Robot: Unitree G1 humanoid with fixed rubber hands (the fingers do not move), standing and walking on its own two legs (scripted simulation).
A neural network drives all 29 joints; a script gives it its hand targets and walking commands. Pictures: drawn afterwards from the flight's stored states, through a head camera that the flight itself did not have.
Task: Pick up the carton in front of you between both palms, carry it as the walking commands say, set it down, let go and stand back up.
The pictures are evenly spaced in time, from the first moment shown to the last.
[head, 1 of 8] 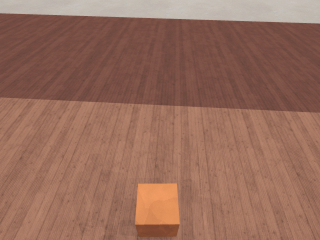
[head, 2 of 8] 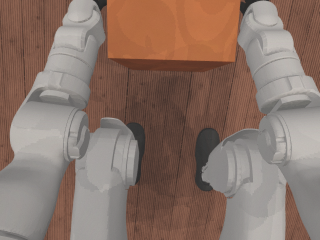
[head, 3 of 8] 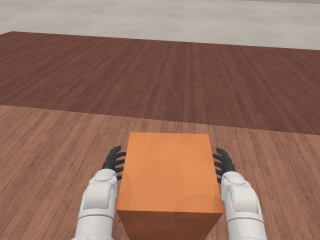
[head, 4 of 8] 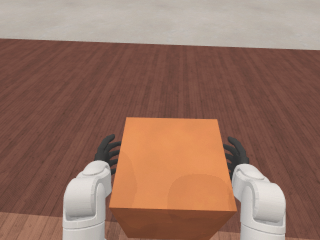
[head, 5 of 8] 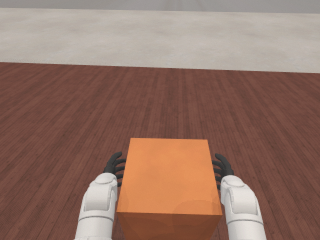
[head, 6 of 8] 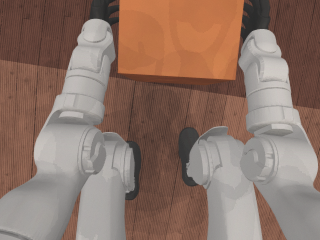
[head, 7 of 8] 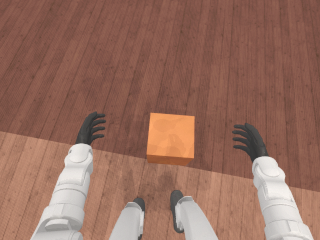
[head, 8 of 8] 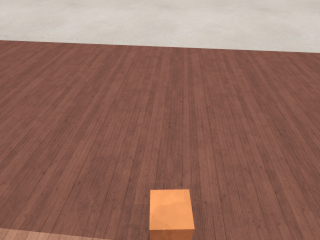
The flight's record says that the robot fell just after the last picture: no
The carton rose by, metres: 0.70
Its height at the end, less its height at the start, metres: -0.01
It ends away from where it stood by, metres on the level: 1.09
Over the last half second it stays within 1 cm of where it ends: yes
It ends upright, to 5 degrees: no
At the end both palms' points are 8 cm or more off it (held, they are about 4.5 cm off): yes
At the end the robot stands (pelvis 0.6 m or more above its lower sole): yes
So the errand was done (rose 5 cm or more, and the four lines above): no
